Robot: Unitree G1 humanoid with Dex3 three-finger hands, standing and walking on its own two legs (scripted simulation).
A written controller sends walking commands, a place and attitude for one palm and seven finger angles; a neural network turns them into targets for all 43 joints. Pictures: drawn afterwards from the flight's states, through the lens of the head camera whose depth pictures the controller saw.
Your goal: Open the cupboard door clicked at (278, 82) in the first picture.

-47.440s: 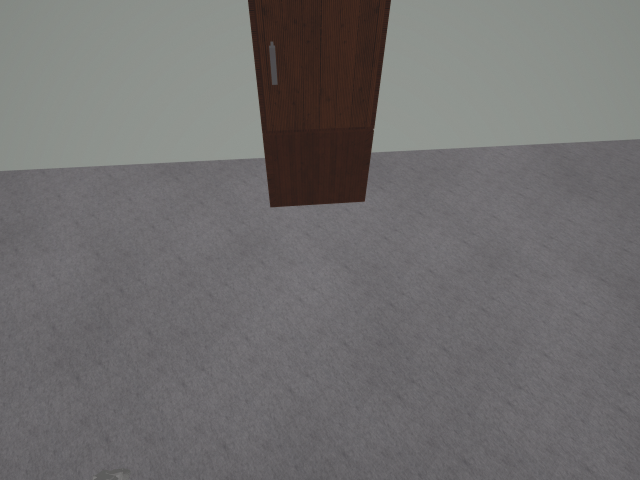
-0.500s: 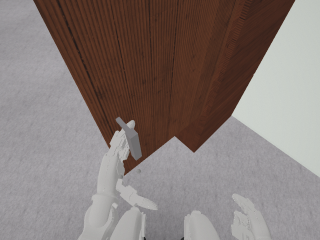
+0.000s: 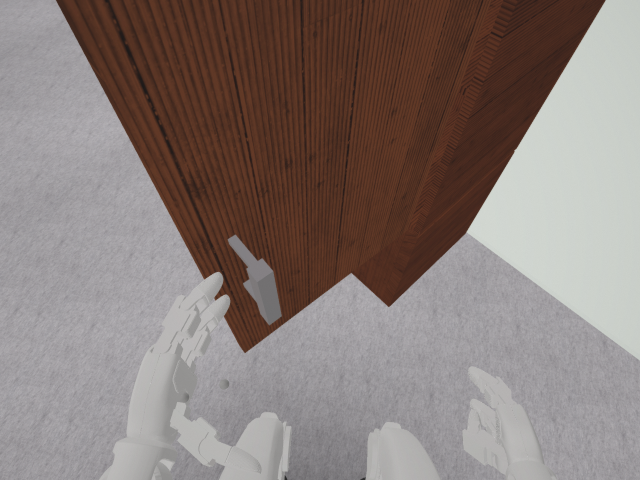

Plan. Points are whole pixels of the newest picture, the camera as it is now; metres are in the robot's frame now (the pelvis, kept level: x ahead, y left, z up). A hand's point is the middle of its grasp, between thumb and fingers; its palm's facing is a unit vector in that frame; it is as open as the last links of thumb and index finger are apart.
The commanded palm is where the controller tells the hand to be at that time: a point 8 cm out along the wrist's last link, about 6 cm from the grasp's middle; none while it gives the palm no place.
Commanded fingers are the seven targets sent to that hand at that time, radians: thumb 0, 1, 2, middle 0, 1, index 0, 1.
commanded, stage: slide the hand sideways off the handle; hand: left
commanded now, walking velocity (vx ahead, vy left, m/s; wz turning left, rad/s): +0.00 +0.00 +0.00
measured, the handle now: (255, 282) +0.33 +0.10 +0.05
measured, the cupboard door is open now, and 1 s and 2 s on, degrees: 86 86 86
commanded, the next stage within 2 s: draw the hand back to the body in 0.22 s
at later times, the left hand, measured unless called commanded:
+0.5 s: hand (173, 390) +0.21 +0.16 +0.07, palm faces -0.04 -1.00 -0.04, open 16.3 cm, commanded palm +0.18 +0.22 +0.09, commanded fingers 0.00 -0.50 0.30 -0.15 -0.30 -0.15 -0.30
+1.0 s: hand (48, 369) +0.20 +0.23 +0.16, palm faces +0.18 -0.93 -0.32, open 15.1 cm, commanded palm +0.17 +0.27 +0.19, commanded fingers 0.00 0.03 0.52 -0.17 -0.30 -0.17 -0.30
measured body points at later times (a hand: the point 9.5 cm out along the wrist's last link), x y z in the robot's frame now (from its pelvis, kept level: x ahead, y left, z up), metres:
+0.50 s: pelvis -0.01 +0.00 +0.00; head +0.07 +0.01 +0.45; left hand +0.20 +0.21 +0.08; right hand +0.19 -0.23 -0.07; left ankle +0.02 +0.12 -0.61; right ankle +0.02 -0.10 -0.61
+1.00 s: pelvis +0.02 +0.02 +0.08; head +0.03 +0.02 +0.53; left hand +0.19 +0.27 +0.18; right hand +0.20 -0.21 +0.02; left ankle +0.02 +0.12 -0.61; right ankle +0.02 -0.10 -0.61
